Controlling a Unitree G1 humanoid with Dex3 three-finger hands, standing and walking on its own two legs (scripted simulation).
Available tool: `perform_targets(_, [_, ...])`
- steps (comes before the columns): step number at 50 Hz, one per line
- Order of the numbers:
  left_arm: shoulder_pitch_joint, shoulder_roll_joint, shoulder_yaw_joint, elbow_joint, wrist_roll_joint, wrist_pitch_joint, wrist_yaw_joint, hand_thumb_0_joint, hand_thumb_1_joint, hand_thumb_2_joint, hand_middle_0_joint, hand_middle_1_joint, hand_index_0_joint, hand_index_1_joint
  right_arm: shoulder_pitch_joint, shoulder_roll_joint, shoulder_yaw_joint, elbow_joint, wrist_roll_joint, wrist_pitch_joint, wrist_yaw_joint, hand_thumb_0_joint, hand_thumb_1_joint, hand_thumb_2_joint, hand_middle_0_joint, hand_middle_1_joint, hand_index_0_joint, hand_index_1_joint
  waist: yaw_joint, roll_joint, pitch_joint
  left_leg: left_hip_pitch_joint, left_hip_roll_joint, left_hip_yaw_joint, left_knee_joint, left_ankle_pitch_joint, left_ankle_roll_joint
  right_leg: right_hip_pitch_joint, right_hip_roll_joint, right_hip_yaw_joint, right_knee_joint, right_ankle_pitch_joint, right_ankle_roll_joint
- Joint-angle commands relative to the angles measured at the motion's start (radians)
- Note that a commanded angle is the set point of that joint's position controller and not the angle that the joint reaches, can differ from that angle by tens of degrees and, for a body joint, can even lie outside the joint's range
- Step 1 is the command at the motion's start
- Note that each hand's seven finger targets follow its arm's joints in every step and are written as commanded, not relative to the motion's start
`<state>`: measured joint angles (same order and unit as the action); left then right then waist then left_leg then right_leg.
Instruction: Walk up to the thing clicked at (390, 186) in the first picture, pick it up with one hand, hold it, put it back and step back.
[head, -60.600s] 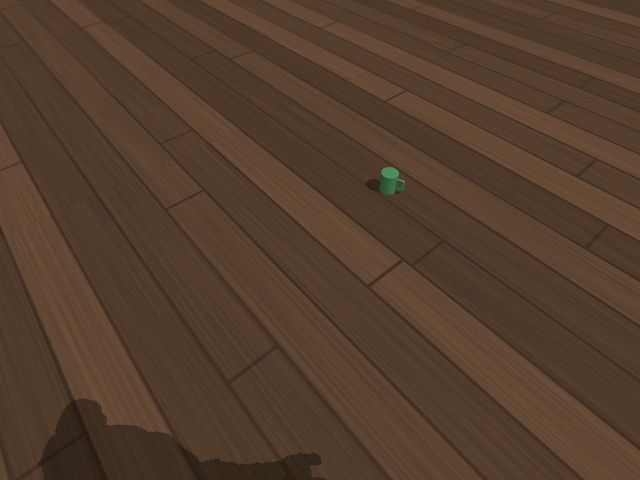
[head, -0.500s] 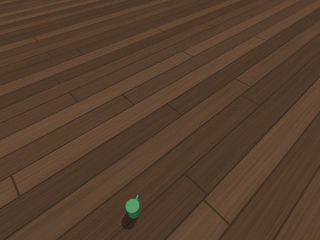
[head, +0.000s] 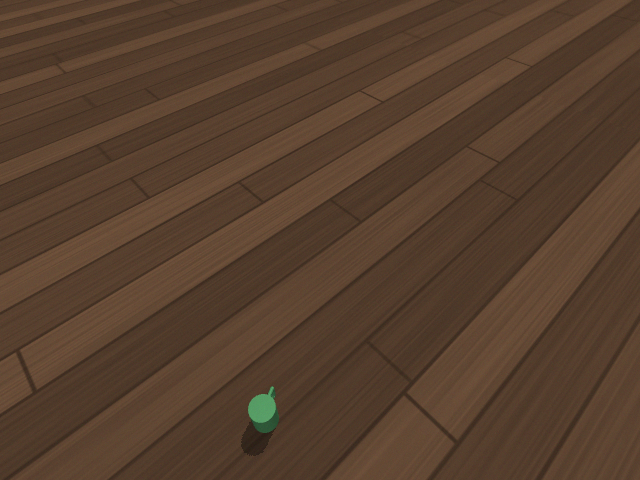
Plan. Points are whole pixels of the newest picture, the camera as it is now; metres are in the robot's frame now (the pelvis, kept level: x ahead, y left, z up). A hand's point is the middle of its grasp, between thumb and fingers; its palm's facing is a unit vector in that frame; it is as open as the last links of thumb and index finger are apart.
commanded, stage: stand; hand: left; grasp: from above
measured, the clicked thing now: (266, 407) +0.45 +0.18 -0.73
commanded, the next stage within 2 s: step back in 1.10 s
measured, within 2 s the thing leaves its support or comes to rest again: neither
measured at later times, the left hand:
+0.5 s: hand out of the picture +0.08 +0.24 -0.16, palm faces +0.01 -0.94 -0.34, open 7.4 cm
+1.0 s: hand out of the picture +0.08 +0.25 -0.16, palm faces -0.01 -0.94 -0.34, open 7.4 cm
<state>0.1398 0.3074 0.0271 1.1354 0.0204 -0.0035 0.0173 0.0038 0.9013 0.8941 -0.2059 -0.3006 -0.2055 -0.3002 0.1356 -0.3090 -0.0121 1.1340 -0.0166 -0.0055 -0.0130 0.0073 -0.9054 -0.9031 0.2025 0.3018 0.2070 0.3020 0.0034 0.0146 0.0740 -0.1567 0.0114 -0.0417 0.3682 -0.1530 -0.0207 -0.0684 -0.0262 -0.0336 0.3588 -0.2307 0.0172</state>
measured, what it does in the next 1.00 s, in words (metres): stands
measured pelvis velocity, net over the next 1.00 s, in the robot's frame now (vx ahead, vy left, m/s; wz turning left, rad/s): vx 0.01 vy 0.00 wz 0.01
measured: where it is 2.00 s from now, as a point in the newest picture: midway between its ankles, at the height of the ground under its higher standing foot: outside the picture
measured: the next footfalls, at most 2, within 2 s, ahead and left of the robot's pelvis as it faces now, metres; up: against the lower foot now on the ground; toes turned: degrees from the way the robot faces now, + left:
right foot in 1.82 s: -0.07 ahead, -0.08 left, +0.00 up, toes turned +0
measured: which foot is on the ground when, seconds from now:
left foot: down 0.00-1.00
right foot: down 0.00-1.00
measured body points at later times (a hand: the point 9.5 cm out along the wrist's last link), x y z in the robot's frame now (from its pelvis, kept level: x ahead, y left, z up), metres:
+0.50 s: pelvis +0.01 +0.00 +0.00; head +0.02 +0.00 +0.45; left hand +0.08 +0.29 -0.13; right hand +0.09 -0.29 -0.14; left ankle +0.03 +0.13 -0.75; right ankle -0.02 -0.13 -0.75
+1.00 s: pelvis +0.01 +0.00 +0.00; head +0.03 +0.00 +0.45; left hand +0.08 +0.30 -0.13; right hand +0.08 -0.30 -0.14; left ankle +0.03 +0.13 -0.75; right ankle -0.02 -0.13 -0.75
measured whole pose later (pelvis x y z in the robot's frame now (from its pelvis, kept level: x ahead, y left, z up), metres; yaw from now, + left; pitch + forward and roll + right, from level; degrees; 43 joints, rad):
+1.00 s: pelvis +0.01 +0.00 +0.00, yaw +0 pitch -2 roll +0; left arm 0.12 0.33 0.02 1.13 0.02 -0.01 0.01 0.00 0.90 0.89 -0.21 -0.30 -0.21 -0.30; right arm 0.11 -0.33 0.00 1.14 -0.01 -0.01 -0.01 0.01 -0.91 -0.90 0.20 0.30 0.21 0.30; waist 0.00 0.00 0.06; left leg -0.15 0.01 -0.05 0.33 -0.15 -0.02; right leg -0.06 -0.03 -0.04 0.33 -0.23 0.02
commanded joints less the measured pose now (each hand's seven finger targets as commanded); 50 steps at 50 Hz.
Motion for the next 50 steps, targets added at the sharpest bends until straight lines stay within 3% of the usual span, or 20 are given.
perform_targets(1, [-0.032,0.206,0.044,-0.054,-0.004,-0.022,0.010,0.000,0.900,0.900,-0.200,-0.300,-0.200,-0.301,-0.021,-0.195,-0.037,-0.047,0.000,-0.022,-0.009,0.000,-0.900,-0.900,0.200,0.300,0.200,0.300,-0.004,-0.021,-0.076,0.037,0.096,-0.077,-0.049,0.135,0.040,-0.021,-0.097,0.082,-0.078,0.122,-0.023])
perform_targets(3, [-0.035,0.204,0.044,-0.051,-0.005,-0.021,0.010,0.000,0.900,0.900,-0.200,-0.300,-0.200,-0.301,-0.036,-0.198,-0.036,-0.049,0.000,-0.020,-0.009,0.000,-0.900,-0.900,0.200,0.300,0.200,0.300,-0.001,-0.021,-0.067,0.030,0.097,-0.076,-0.050,0.136,0.041,-0.021,-0.098,0.081,-0.083,0.128,-0.021])
perform_targets(5, [-0.037,0.205,0.045,-0.054,-0.006,-0.022,0.009,0.000,0.900,0.900,-0.200,-0.300,-0.200,-0.301,-0.034,-0.203,-0.037,-0.048,-0.001,-0.023,-0.011,0.000,-0.900,-0.900,0.200,0.300,0.200,0.300,0.000,-0.015,-0.101,0.055,0.101,-0.069,-0.037,0.200,0.043,0.002,-0.103,0.082,-0.073,0.190,-0.021])
perform_targets(7, [-0.037,0.206,0.045,-0.050,-0.006,-0.020,0.009,0.000,0.900,0.900,-0.200,-0.300,-0.200,-0.301,-0.040,-0.199,-0.035,-0.047,-0.001,-0.023,-0.012,0.000,-0.900,-0.900,0.200,0.300,0.200,0.300,0.002,-0.013,-0.083,0.049,0.100,-0.072,-0.050,0.189,0.038,-0.012,-0.097,0.072,-0.074,0.158,-0.021])
perform_targets(10, [-0.038,0.203,0.045,-0.053,-0.007,-0.020,0.008,0.000,0.900,0.900,-0.200,-0.300,-0.200,-0.301,-0.047,-0.206,-0.035,-0.045,-0.001,-0.026,-0.012,0.000,-0.900,-0.900,0.200,0.300,0.200,0.300,0.006,-0.006,-0.099,0.066,0.104,-0.069,-0.037,0.237,0.039,0.001,-0.099,0.071,-0.068,0.202,-0.021])
perform_targets(14, [-0.047,0.209,0.043,-0.053,-0.005,-0.020,0.006,0.000,0.900,0.900,-0.200,-0.300,-0.200,-0.301,-0.052,-0.210,-0.035,-0.045,0.001,-0.022,-0.009,0.000,-0.900,-0.900,0.200,0.300,0.200,0.300,0.003,-0.014,-0.079,0.033,0.099,-0.073,-0.058,0.154,0.036,-0.006,-0.100,0.074,-0.089,0.129,-0.020])
perform_targets(20, [-0.055,0.216,0.042,-0.059,-0.006,-0.025,0.006,0.000,0.900,0.900,-0.200,-0.300,-0.200,-0.301,-0.060,-0.216,-0.034,-0.045,0.002,-0.023,-0.008,0.000,-0.900,-0.900,0.200,0.300,0.200,0.300,-0.001,-0.011,-0.109,0.063,0.105,-0.068,-0.044,0.210,0.038,0.010,-0.107,0.078,-0.083,0.202,-0.021])
perform_targets(25, [-0.059,0.215,0.037,-0.058,-0.004,-0.023,0.005,0.000,0.900,0.900,-0.200,-0.300,-0.200,-0.301,-0.069,-0.214,-0.035,-0.047,0.002,-0.019,-0.006,0.000,-0.900,-0.900,0.200,0.300,0.200,0.300,-0.003,-0.015,-0.087,0.038,0.103,-0.072,-0.058,0.153,0.035,-0.004,-0.103,0.070,-0.097,0.125,-0.024])
perform_targets(31, [-0.054,0.222,0.037,-0.062,-0.007,-0.027,0.005,0.000,0.900,0.900,-0.200,-0.300,-0.200,-0.300,-0.062,-0.219,-0.034,-0.047,0.004,-0.022,-0.006,0.000,-0.900,-0.900,0.200,0.300,0.200,0.300,-0.003,-0.014,-0.124,0.065,0.107,-0.066,-0.040,0.233,0.039,0.023,-0.110,0.072,-0.082,0.226,-0.024])
perform_targets(37, [-0.051,0.220,0.034,-0.058,-0.005,-0.023,0.001,0.000,0.900,0.900,-0.200,-0.300,-0.200,-0.300,-0.074,-0.222,-0.032,-0.044,0.003,-0.020,-0.004,0.000,-0.900,-0.900,0.200,0.300,0.200,0.300,0.000,-0.007,-0.068,0.041,0.104,-0.081,-0.073,0.110,0.038,-0.029,-0.101,0.070,-0.101,0.081,-0.028])
perform_targets(50, [-0.044,0.227,0.032,-0.062,-0.006,-0.026,-0.002,0.000,0.900,0.900,-0.200,-0.300,-0.200,-0.300,-0.057,-0.225,-0.028,-0.043,0.005,-0.023,-0.001,0.000,-0.900,-0.900,0.200,0.300,0.200,0.300,-0.004,-0.012,-0.097,0.044,0.105,-0.079,-0.066,0.154,0.036,-0.007,-0.106,0.071,-0.092,0.120,-0.029])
